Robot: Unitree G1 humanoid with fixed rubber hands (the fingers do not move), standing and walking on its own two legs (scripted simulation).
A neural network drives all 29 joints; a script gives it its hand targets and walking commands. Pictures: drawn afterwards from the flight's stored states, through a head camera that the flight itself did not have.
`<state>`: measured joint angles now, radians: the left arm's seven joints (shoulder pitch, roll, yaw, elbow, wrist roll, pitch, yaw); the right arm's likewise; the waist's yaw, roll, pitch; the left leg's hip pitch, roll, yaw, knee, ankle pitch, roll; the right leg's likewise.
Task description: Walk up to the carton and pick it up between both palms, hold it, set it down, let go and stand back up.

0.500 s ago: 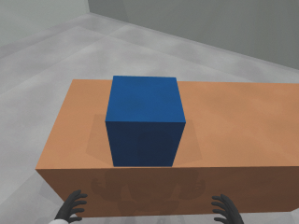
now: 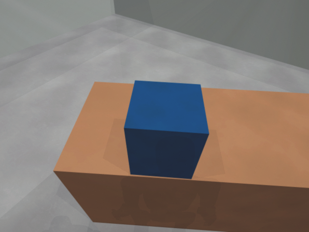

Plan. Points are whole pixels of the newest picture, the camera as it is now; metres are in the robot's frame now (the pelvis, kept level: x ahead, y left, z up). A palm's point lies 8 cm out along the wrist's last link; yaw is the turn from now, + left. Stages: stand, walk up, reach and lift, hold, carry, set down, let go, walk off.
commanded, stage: stand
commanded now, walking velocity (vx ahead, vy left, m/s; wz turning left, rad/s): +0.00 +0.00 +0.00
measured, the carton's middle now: (164, 131) +0.43 -0.02 +0.00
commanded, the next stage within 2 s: none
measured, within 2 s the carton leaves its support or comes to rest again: neither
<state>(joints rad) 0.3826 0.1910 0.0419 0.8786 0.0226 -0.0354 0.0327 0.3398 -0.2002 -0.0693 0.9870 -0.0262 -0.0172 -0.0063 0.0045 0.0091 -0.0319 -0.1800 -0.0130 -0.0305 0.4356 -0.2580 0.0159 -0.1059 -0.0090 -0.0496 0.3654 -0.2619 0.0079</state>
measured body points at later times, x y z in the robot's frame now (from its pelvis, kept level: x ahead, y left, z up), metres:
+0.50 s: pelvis -0.03 +0.00 +0.00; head -0.04 +0.01 +0.45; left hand -0.08 +0.21 -0.16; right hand -0.06 -0.21 -0.16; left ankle -0.02 +0.11 -0.74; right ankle -0.04 -0.12 -0.74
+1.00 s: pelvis -0.04 -0.01 +0.00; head -0.05 -0.01 +0.45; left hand -0.10 +0.19 -0.16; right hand -0.08 -0.21 -0.16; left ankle -0.02 +0.11 -0.74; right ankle -0.04 -0.12 -0.74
